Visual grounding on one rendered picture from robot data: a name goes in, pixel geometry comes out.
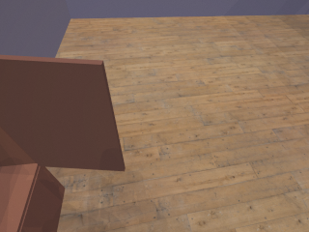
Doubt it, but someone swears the cupboard door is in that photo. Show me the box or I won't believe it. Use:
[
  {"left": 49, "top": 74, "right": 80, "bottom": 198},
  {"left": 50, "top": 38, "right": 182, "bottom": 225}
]
[{"left": 0, "top": 54, "right": 126, "bottom": 172}]

